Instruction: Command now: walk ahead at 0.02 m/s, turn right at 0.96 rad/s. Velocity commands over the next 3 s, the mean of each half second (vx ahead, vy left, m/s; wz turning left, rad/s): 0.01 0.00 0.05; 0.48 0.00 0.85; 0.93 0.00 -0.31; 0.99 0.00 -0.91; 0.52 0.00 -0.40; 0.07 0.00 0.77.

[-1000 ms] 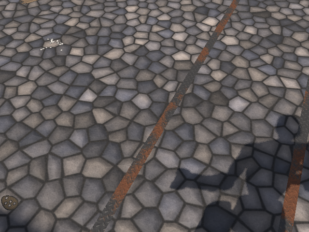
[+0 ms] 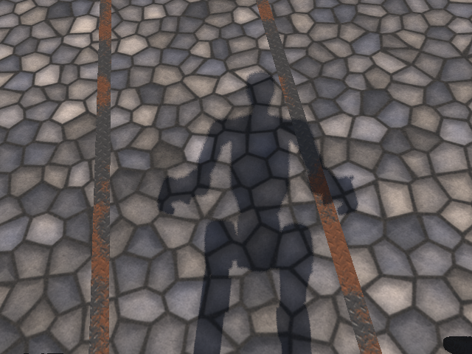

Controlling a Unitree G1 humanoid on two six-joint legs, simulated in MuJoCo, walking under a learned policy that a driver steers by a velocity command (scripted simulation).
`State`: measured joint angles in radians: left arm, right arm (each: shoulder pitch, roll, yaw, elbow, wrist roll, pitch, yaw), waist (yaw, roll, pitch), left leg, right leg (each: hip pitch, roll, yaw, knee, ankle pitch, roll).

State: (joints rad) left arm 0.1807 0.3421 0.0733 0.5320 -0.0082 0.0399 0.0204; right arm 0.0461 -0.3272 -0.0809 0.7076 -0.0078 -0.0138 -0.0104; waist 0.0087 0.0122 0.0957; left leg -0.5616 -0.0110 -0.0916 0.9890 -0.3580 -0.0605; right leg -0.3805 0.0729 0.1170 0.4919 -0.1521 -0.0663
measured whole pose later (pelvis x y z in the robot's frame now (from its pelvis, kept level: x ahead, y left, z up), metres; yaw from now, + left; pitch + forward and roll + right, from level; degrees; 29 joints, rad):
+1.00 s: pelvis +0.18 +0.15 -0.03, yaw +32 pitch +2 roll -1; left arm 0.46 0.35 0.09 0.80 0.00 -0.06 0.01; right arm 0.01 -0.29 -0.03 0.57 0.05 -0.01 0.08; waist 0.12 0.01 0.05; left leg -0.68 0.09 0.08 0.82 -0.24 0.08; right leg 0.24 -0.11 -0.35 0.26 -0.48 0.11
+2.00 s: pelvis +0.88 +0.60 -0.02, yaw -8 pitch +1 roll +3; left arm 0.32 0.31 0.07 0.70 -0.05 -0.04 0.01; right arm 0.15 -0.28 -0.05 0.58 0.01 -0.12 0.00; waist 0.02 -0.03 0.02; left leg -0.41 -0.03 -0.05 0.62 -0.23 -0.05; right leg -0.36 0.07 0.16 1.33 -0.42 -0.07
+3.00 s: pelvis +1.25 +0.59 +0.00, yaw +8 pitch +3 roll -3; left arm 0.01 0.31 0.09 0.73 0.01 0.00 0.03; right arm 0.25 -0.33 -0.08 0.62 0.01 0.03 -0.04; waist -0.02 -0.01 0.06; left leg -0.36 -0.04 -0.11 0.50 -0.19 0.06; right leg -0.58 0.04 0.08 1.01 -0.34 0.05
